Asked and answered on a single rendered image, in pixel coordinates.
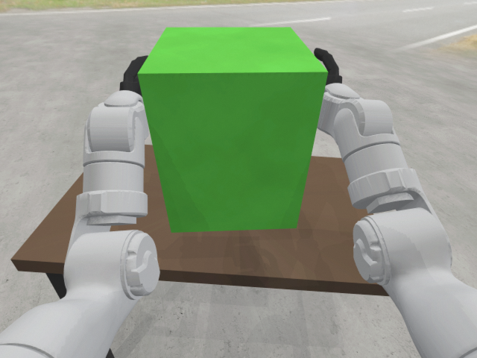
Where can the robot left forearm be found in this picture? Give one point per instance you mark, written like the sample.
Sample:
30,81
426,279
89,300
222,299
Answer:
113,161

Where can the table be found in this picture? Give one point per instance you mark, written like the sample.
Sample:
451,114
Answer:
315,256

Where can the robot left upper arm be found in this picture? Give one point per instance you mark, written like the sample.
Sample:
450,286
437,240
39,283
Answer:
106,274

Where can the robot right upper arm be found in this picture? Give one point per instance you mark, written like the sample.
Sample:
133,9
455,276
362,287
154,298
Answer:
406,252

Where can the carton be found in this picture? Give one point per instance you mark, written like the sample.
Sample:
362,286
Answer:
232,114

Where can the robot right forearm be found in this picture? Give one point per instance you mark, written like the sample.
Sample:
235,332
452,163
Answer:
380,179

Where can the robot left hand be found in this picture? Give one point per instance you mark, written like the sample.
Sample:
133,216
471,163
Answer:
131,81

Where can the robot right hand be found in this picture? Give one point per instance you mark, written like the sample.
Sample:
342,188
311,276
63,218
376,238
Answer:
330,64

